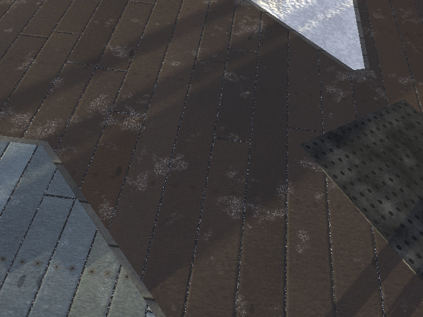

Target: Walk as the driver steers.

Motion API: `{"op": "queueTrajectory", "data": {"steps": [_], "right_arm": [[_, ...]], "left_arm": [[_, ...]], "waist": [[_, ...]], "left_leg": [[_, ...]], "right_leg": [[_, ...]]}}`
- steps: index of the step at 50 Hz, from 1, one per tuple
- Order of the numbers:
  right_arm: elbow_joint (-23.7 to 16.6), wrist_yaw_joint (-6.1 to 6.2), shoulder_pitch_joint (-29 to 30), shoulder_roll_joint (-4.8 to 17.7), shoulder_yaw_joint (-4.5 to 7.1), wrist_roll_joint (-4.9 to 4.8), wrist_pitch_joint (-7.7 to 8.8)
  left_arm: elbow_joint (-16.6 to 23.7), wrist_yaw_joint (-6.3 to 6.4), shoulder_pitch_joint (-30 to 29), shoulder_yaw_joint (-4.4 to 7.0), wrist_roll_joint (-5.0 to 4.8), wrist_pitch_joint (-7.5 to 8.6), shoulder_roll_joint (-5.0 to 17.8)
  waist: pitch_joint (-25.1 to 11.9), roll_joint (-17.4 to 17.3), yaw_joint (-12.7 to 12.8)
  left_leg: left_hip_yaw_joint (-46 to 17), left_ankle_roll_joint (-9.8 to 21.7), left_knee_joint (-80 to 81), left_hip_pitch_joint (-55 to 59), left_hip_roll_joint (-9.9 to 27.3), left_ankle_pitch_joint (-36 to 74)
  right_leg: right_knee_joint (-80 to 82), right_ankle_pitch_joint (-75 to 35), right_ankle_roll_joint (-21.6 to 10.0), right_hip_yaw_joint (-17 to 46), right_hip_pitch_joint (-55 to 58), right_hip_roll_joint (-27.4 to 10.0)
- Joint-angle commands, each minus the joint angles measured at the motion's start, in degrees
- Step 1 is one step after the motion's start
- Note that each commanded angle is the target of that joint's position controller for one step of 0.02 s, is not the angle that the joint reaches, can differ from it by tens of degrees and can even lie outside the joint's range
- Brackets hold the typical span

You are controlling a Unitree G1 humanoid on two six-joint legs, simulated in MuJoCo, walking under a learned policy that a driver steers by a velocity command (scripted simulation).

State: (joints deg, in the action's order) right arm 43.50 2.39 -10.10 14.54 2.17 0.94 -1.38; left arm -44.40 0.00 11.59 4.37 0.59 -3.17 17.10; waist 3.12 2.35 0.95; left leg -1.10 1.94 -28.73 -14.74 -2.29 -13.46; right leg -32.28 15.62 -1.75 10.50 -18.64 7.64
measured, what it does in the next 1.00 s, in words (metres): walks ahead, turning left: right foot, then left foot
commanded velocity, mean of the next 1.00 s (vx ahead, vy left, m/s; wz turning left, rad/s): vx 0.23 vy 0.00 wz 0.31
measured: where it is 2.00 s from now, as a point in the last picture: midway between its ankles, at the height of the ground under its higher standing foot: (183, 274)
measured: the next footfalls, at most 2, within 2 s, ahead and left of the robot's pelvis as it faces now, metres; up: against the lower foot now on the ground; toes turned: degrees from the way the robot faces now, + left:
right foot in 0.34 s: +0.02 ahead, -0.10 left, +0.00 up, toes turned +6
left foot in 0.76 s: +0.30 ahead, +0.19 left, +0.00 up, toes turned +22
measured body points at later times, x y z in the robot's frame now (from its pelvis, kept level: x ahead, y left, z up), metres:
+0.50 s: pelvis +0.05 +0.01 +0.01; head +0.06 +0.00 +0.46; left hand +0.05 +0.29 -0.11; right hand +0.18 -0.26 -0.12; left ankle +0.06 +0.13 -0.67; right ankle -0.02 -0.10 -0.73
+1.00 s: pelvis +0.22 +0.11 +0.00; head +0.25 +0.14 +0.45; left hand +0.20 +0.38 -0.14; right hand +0.42 -0.09 -0.12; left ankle +0.26 +0.17 -0.73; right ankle +0.30 -0.03 -0.66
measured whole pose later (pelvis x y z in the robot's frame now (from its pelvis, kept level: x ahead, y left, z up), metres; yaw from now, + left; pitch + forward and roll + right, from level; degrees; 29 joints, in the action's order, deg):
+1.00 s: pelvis +0.22 +0.11 +0.00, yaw +24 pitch +0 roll +0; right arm 46.3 -0.7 -10.9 13.9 2.5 1.1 0.8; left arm -47.3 0.3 11.4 1.7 1.8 0.0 14.8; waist 6.0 2.0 0.4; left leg 1.0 7.2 -22.6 -17.2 -7.2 -5.5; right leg -63.0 19.1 0.7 1.3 -32.8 -4.6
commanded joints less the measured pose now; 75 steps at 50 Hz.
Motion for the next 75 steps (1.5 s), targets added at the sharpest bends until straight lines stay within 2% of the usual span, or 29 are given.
{"op": "queueTrajectory", "data": {"steps": [1,3,6,8,11,14,16,17,18,19,20,21,23,32,34,36,37,38,39,40,41,43,47,51,55,61,69,73,75], "right_arm": [[-3.4,-0.21,-2.0,11.6,2.43,0.84,1.06],[-3.8,-0.67,3.3,6.5,0.9,0.12,1.33],[-1.8,-0.83,1.7,4.0,-0.32,0.16,2.01],[0.7,-1.46,-4.2,8.3,1.34,-0.13,1.24],[2.9,-2.01,-8.8,10.5,2.76,0.04,0.38],[3.3,-2.43,-6.9,10.5,3.65,-0.01,0.38],[2.4,-2.53,-1.6,9.6,4.06,-0.67,0.28],[1.0,-2.45,0.8,7.3,3.77,-0.94,0.82],[-1.7,-2.86,2.8,1.9,2.31,-1.66,1.62],[-2.5,-2.7,5.0,4.6,2.64,-0.17,1.95],[-1.7,-3.18,3.8,6.8,3.2,0.32,2.19],[0.2,-3.83,0.1,6.7,3.4,0.21,2.31],[1.5,-4.82,-1.8,6.6,3.53,1.0,1.9],[-6.1,-7.93,12.2,2.2,0.81,1.38,1.7],[-6.0,-7.43,9.8,2.8,0.91,1.66,1.79],[-2.9,-6.44,-1.4,5.2,1.94,2.0,2.35],[-0.2,-5.65,-9.6,7.3,2.92,2.58,2.99],[1.1,-4.55,-14.5,11.8,4.21,2.82,3.4],[-1.2,-4.34,-12.6,19.4,5.7,1.71,3.23],[-1.6,-3.65,-13.6,17.4,6.26,-1.33,2.23],[-1.5,-3.07,-8.4,14.2,5.2,-1.35,1.97],[-1.7,-2.47,-3.6,8.2,3.38,-1.4,1.77],[-1.1,-2.81,-1.2,6.5,2.16,0.12,3.0],[1.5,-2.89,-3.7,6.6,1.85,0.52,3.19],[3.3,-2.25,-6.6,8.1,2.25,0.39,4.14],[5.1,-1.33,-8.9,7.3,2.07,0.01,5.75],[7.7,-1.35,-13.4,7.5,2.31,0.61,6.75],[8.4,-1.77,-13.8,8.6,2.61,0.95,6.61],[8.5,-1.83,-12.8,9.9,2.89,0.71,6.1]], "left_arm": [[3.2,0.89,1.8,1.3,0.99,0.55,6.6],[1.0,0.4,3.1,1.52,0.47,0.31,6.0],[-1.3,-0.17,4.2,-0.19,1.0,0.07,2.4],[-0.4,-0.17,-0.5,-0.39,1.59,0.58,3.4],[0.7,-0.07,-4.7,-0.58,1.03,1.72,3.6],[-0.1,0.49,-1.9,-0.9,0.46,3.46,2.6],[-2.6,1.3,5.7,-0.96,0.44,4.5,1.7],[-4.0,2.07,11.3,-0.14,0.77,5.04,4.8],[-4.0,2.87,15.2,0.83,1.42,5.33,10.2],[-4.0,2.92,11.3,1.81,1.86,5.39,13.0],[-3.4,2.74,7.7,0.75,1.8,5.85,8.5],[-2.6,2.35,4.6,-0.12,1.2,6.43,5.3],[-2.6,2.02,4.6,-0.64,1.03,7.48,4.0],[-6.1,0.81,9.6,-0.89,0.68,8.56,4.9],[-7.0,1.24,10.7,-0.73,0.36,8.23,6.4],[-7.1,1.84,9.8,-0.34,-0.03,7.66,8.0],[-6.5,1.88,8.9,-0.38,-0.47,7.59,8.1],[-4.9,1.4,10.0,-0.96,-0.23,7.79,5.5],[-1.5,1.01,15.4,-2.01,-1.89,7.39,0.7],[-2.2,1.04,11.1,-0.95,0.13,6.91,5.9],[-1.1,0.97,7.9,-1.34,-0.5,6.79,4.4],[-0.9,1.06,5.9,-1.47,1.23,6.1,3.8],[-3.7,0.67,12.3,-1.82,1.11,2.76,1.5],[-3.0,-0.47,6.4,-1.28,1.6,2.01,2.6],[-2.5,-1.24,1.9,-0.39,1.19,2.45,3.0],[-2.7,-1.75,1.0,0.27,1.68,3.23,1.8],[2.3,-3.41,-8.6,-0.67,1.64,4.06,-0.2],[5.1,-4.26,-10.9,-0.83,1.54,4.16,0.3],[4.9,-4.0,-7.2,-0.44,1.73,4.37,0.8]], "waist": [[-4.4,-12.2,-0.9],[-1.4,-7.8,1.9],[-4.3,-11.1,1.1],[-2.5,-13.0,-2.6],[0.3,-11.7,-4.4],[-0.1,-10.6,-2.0],[-0.9,-8.3,3.3],[-2.5,-4.1,6.0],[-4.9,8.6,7.4],[3.0,8.0,6.1],[6.4,2.6,2.9],[6.4,2.2,0.6],[4.8,3.4,0.0],[6.2,3.1,2.1],[3.0,3.8,1.0],[-4.2,5.0,-3.7],[-9.0,3.4,-7.6],[-14.3,-3.7,-8.6],[-25.8,-17.3,-4.0],[-28.9,-5.1,-7.4],[-19.5,-5.4,-5.1],[-8.2,-2.5,-1.5],[-9.7,-3.5,2.0],[-6.0,-8.0,-0.7],[-2.3,-5.0,-2.4],[-0.6,-5.0,-2.6],[2.0,-7.0,-6.0],[1.9,-8.8,-5.6],[-0.2,-8.8,-2.9]], "left_leg": [[-26.1,12.4,16.4,1.8,24.4,8.6],[-15.9,10.3,15.1,-0.6,17.2,10.7],[-10.4,7.5,14.6,5.2,11.2,10.9],[-15.6,9.0,16.3,10.2,10.8,-4.9],[-21.9,11.2,18.0,11.9,12.8,-14.5],[-23.0,10.9,17.4,7.3,11.3,-14.7],[-19.7,7.6,13.1,-4.4,6.8,-14.9],[-15.9,4.3,6.3,-17.1,3.4,-17.6],[-5.8,1.5,-10.3,-27.8,-2.6,-19.7],[-2.5,1.7,-19.0,-32.9,-1.2,-15.6],[-5.3,2.2,-23.7,-31.9,2.3,-10.7],[-5.3,1.7,-25.7,-31.0,2.7,-7.4],[-3.2,0.4,-30.8,-30.6,3.2,-3.2],[7.0,0.5,-12.3,-21.9,4.1,7.2],[10.2,2.5,-8.5,-14.7,0.8,5.9],[10.0,5.2,-5.6,-2.1,-3.1,5.6],[7.8,6.8,-0.7,9.3,-3.6,10.9],[-3.3,9.6,-0.3,22.6,6.6,21.8],[-34.6,21.2,0.5,37.2,27.2,48.4],[-30.7,21.7,2.2,33.0,24.1,49.2],[-23.7,20.6,3.6,24.9,22.1,45.7],[-16.3,15.4,7.9,9.8,14.9,40.1],[-7.9,13.0,11.4,-1.0,12.3,41.9],[-11.4,10.9,21.7,-0.2,12.2,-3.4],[-14.7,9.8,25.7,8.8,16.1,-12.6],[-9.6,9.6,26.3,15.4,17.6,-12.4],[0.5,9.3,22.8,17.4,18.2,-1.1],[4.7,7.6,17.7,16.2,18.8,10.6],[8.1,6.2,9.5,14.6,18.6,27.9]], "right_leg": [[-18.8,17.5,0.5,-1.1,-4.6,-0.3],[-24.7,11.1,1.2,-0.6,-3.2,-1.2],[-15.7,7.9,3.2,-3.4,-0.3,-3.0],[-11.1,10.1,3.8,-9.7,-4.1,-3.5],[-5.2,13.3,3.1,-10.1,-5.8,-3.9],[4.0,10.3,0.6,-10.4,2.1,-3.5],[17.1,-0.3,-2.1,-11.3,18.5,-3.6],[18.6,2.0,-3.6,-5.9,32.0,-9.6],[24.7,20.7,-6.8,11.3,38.3,-24.7],[28.6,26.7,-11.0,20.9,27.2,-32.0],[28.5,24.6,-11.2,17.3,23.0,-30.0],[28.6,19.3,-9.2,11.7,22.4,-26.5],[27.9,5.7,-7.4,1.6,22.7,-22.5],[23.2,-30.8,-5.5,-17.3,17.1,-19.6],[15.1,-51.0,-4.2,-19.6,19.3,-19.7],[-0.9,-61.2,-2.8,-20.4,18.8,-19.8],[-13.4,-52.6,-1.4,-21.2,13.6,-18.5],[-31.5,-18.7,0.4,-21.5,1.1,-14.5],[-54.3,22.2,2.8,-16.5,-15.7,-4.3],[-55.1,14.9,2.3,-7.0,-14.7,-7.5],[-53.3,10.2,2.2,-7.6,-16.7,-9.8],[-43.4,7.5,2.7,-7.8,-14.3,-12.8],[-35.3,4.4,2.9,-10.1,-3.8,-11.8],[-26.6,-1.4,2.1,-9.3,-9.5,-13.2],[-22.2,-4.1,2.0,-5.3,-19.6,-11.8],[-22.1,-4.4,2.2,-5.2,-26.2,-10.7],[-10.1,-5.6,1.3,-11.3,-23.5,-12.0],[-4.7,-1.7,-2.1,-15.9,-16.2,-10.3],[-1.7,1.0,-4.6,-18.5,-7.6,-6.8]]}}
